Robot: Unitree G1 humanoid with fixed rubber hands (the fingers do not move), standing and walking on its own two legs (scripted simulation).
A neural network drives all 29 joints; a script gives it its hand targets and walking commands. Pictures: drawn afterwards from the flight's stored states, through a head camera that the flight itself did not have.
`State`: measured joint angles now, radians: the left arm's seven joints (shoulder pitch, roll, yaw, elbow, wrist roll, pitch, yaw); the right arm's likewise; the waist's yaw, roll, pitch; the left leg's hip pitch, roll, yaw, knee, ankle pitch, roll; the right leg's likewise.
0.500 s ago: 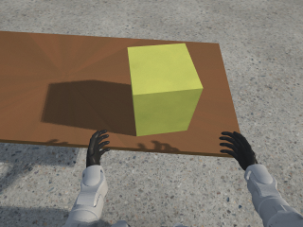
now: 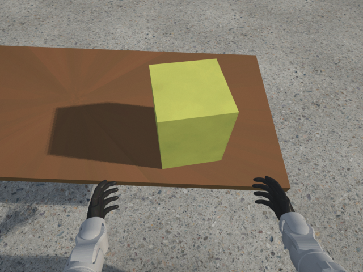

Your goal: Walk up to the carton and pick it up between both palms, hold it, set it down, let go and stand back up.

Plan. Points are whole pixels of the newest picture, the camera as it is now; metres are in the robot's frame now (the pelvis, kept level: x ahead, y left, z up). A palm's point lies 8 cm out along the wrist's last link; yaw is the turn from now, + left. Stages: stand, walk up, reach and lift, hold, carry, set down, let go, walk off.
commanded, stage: set down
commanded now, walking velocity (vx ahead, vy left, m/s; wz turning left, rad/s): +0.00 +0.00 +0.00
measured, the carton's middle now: (188, 116) +0.55 +0.00 -0.07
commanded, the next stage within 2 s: none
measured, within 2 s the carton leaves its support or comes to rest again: neither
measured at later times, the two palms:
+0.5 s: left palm (82, 239) +0.19 +0.24 -0.07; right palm (279, 234) +0.21 -0.21 -0.08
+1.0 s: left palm (86, 243) +0.19 +0.23 -0.08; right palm (287, 246) +0.19 -0.22 -0.07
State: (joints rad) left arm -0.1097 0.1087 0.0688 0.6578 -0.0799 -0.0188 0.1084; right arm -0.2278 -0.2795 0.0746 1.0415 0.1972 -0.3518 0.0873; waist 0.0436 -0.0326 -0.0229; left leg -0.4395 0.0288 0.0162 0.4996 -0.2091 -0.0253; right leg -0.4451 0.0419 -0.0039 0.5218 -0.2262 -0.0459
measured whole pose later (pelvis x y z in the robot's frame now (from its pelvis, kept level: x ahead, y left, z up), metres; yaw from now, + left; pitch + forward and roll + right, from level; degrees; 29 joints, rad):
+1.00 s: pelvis +0.03 +0.00 +0.01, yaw +0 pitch -1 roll +0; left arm 0.21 0.20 0.01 0.47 0.04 0.11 0.01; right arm 0.15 -0.17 0.02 0.83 0.03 -0.29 -0.02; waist 0.03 -0.05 0.09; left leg -0.12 0.03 0.01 0.37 -0.22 -0.03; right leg -0.11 0.05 -0.01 0.36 -0.23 -0.05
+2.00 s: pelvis +0.03 +0.02 +0.01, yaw +0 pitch -5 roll +0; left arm 0.21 0.19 -0.01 0.52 0.01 0.13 0.04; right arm 0.22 -0.17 -0.03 0.75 -0.01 -0.20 0.02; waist 0.01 -0.03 0.10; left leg -0.06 0.02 0.04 0.42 -0.26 0.00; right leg -0.05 0.02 0.00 0.39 -0.25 -0.02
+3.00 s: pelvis +0.02 +0.02 +0.01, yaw -1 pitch -7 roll +0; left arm 0.19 0.19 -0.02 0.55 0.00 0.14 0.04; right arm 0.22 -0.17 -0.03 0.72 -0.02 -0.16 0.03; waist 0.01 -0.03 0.10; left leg -0.06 0.02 0.05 0.45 -0.26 0.00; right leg -0.06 0.02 0.00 0.44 -0.25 -0.02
